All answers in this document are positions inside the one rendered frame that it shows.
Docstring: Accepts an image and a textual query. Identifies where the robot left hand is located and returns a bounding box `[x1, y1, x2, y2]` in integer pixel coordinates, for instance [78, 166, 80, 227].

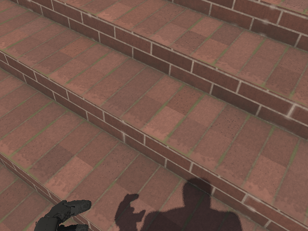
[34, 199, 91, 231]

